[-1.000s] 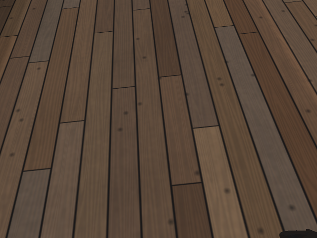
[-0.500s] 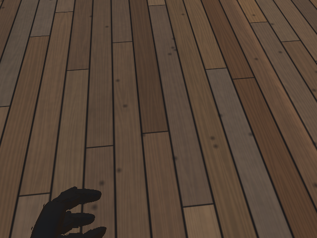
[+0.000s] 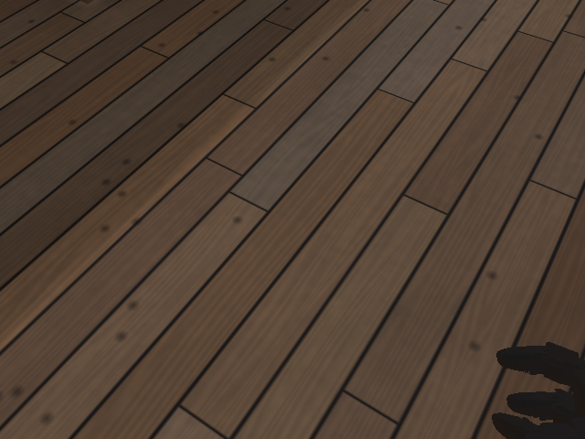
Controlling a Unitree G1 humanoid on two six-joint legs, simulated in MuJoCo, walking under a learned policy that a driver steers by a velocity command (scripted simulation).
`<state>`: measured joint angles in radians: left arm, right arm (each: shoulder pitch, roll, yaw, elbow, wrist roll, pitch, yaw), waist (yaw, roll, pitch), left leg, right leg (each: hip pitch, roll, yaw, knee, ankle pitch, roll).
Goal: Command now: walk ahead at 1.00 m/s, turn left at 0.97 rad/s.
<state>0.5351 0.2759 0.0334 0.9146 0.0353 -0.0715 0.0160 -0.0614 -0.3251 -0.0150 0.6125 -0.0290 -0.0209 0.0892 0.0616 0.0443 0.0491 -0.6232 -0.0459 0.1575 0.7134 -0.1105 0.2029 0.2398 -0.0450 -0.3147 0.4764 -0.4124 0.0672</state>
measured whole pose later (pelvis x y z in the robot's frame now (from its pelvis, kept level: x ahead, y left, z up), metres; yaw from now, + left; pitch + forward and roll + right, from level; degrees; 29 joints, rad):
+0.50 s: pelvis +0.34 -0.03 +0.01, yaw +0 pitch +0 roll +0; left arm 0.26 0.30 0.04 0.67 0.02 -0.04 -0.01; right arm 0.08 -0.25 -0.02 0.70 -0.02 0.03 -0.03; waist 0.05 -0.02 0.11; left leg -0.56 -0.14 -0.12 1.52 -0.47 -0.03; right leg -0.51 0.16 0.04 0.50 0.02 -0.10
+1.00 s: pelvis +0.49 -0.07 +0.03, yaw -27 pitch +3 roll +0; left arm 0.14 0.36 0.07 0.54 -0.02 0.03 -0.08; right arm 0.41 -0.33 -0.05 0.76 -0.01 -0.06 -0.02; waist -0.10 -0.04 -0.06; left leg 0.00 0.10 0.16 0.32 -0.36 -0.07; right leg -0.73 -0.09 0.02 1.02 -0.16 0.03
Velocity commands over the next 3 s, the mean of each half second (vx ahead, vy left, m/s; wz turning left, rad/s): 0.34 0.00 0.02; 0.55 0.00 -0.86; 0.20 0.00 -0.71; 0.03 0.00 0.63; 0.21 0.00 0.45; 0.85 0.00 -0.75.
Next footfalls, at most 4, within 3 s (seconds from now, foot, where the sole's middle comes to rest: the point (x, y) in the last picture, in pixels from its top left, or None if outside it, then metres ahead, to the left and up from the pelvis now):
0.02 left None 0.19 0.02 -0.74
0.38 right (355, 396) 0.55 -0.07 -0.74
0.68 left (276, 421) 0.48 0.10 -0.74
1.12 right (461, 378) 0.60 -0.31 -0.74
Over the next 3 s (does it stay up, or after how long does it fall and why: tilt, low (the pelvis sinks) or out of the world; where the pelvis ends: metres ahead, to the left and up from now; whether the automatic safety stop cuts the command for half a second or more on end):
stays up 1.07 -0.39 0.02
